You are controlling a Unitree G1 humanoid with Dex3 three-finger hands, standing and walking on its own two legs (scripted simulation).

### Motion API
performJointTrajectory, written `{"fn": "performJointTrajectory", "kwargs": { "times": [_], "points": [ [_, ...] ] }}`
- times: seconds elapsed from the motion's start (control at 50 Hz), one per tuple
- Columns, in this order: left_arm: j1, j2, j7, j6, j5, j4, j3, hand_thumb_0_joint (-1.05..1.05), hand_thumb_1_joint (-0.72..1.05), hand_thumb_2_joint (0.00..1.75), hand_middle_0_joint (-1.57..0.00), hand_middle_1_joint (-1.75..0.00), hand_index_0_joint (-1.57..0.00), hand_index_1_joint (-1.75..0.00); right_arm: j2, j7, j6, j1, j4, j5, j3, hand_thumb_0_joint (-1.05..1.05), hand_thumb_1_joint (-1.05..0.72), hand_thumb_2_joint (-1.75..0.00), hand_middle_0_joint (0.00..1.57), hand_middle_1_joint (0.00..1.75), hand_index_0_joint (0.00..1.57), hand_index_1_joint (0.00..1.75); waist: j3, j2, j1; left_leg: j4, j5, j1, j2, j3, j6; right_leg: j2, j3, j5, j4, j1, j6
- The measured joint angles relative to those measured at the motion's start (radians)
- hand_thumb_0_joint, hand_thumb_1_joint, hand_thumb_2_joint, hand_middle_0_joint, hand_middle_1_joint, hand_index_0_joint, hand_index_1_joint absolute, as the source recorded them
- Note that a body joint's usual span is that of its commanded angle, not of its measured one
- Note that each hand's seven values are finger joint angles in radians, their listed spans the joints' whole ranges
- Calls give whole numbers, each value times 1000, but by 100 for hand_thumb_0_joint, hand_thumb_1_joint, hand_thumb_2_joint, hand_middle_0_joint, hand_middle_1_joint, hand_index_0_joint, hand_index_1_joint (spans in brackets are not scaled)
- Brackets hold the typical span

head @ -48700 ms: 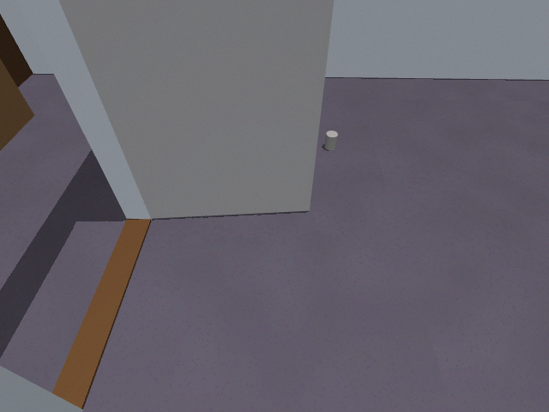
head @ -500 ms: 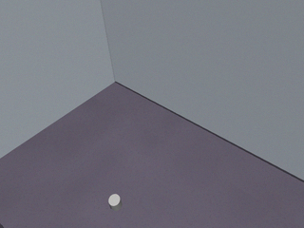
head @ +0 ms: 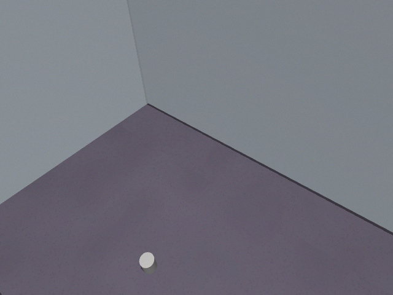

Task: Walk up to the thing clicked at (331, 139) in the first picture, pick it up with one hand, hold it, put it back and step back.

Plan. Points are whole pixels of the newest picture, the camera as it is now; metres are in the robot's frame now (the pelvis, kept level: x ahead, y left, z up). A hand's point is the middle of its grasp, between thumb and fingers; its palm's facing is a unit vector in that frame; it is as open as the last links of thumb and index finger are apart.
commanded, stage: stand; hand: left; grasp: from above
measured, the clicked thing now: (148, 263) +0.41 +0.24 -0.73
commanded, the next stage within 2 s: step back in 0.64 s
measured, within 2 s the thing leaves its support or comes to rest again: neither
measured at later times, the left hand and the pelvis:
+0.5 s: hand out of the picture +0.07 +0.25 -0.16, palm faces +0.01 -0.94 -0.33, open 7.3 cm; pelvis +0.00 +0.00 +0.00, yaw +0 degrees
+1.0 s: hand out of the picture +0.08 +0.30 -0.18, palm faces +0.00 -0.92 -0.38, open 7.3 cm; pelvis -0.06 +0.03 -0.03, yaw +0 degrees
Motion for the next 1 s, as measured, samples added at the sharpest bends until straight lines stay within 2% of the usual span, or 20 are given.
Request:
{"fn": "performJointTrajectory", "kwargs": {
  "times": [0.66, 0.76, 0.8, 0.84, 0.88, 0.92, 0.94, 0.96, 1.0],
  "points": [
    [20, 17, -9, 0, -5, -10, -1, 1, 91, 90, -20, -30, -21, -30, -6, 12, 7, 12, -4, 3, 1, 1, -90, -90, 20, 30, 20, 30, -2, -6, -6, 1, 4, -8, 5, -2, -3, 5, -1, 6, -3, -6, -4],
    [0, 35, -1, 12, -18, -80, 21, 1, 91, 90, -20, -30, -21, -30, -29, 18, 32, -25, -59, 17, -16, 1, -90, -90, 20, 30, 20, 30, 57, 3, -11, 126, -34, -103, 11, -8, 5, 12, -5, -24, 103, -90, -10],
    [-11, 44, 0, 19, -16, -108, 25, 1, 91, 90, -21, -30, -21, -30, -42, 19, 41, -34, -82, 19, -24, 1, -90, -90, 20, 30, 20, 30, 77, 7, -13, 187, -47, -145, 11, -12, 18, 12, -7, -34, 143, -121, -11],
    [-21, 51, 2, 28, -9, -135, 27, 1, 91, 90, -21, -30, -21, -30, -56, 20, 51, -35, -104, 17, -33, 1, -90, -90, 20, 30, 20, 30, 92, 4, -10, 277, -81, -186, -5, -19, 36, 3, -3, -48, 188, -151, -8],
    [-26, 61, 3, 37, -1, -161, 29, 1, 91, 90, -21, -30, -21, -30, -64, 23, 58, -26, -125, 15, -42, 1, -90, -90, 20, 30, 20, 30, 96, -10, -9, 363, -161, -205, -32, -18, 54, -13, 8, -66, 238, -183, -1],
    [-31, 72, 3, 46, 3, -184, 29, 1, 90, 90, -21, -30, -21, -30, -70, 27, 55, -4, -146, 14, -47, 1, -90, -90, 20, 30, 20, 30, 89, -20, -14, 359, -118, -189, -41, -12, 63, -24, 13, -86, 292, -221, 8],
    [-38, 79, 5, 51, 0, -196, 30, 1, 90, 90, -21, -30, -21, -30, -71, 27, 51, 6, -154, 9, -50, 0, -90, -90, 20, 30, 20, 30, 87, -26, -15, 340, -158, -182, -44, -11, 57, -27, 19, -97, 330, -248, 0],
    [-51, 87, 8, 56, -2, -207, 32, 1, 91, 90, -21, -30, -21, -30, -65, 26, 46, 11, -159, 3, -52, 0, -90, -90, 20, 30, 20, 30, 98, -40, -13, 344, -179, -186, -51, -4, 58, -17, 53, -159, 389, -276, -15],
    [-72, 97, 21, 65, -4, -226, 38, 1, 91, 90, -20, -30, -21, -30, -49, 26, 41, 18, -169, -5, -49, 0, -90, -90, 20, 30, 20, 30, 123, -53, -13, 344, -165, -193, -50, 0, 61, 50, 137, -303, 548, -327, -35]
  ]
}}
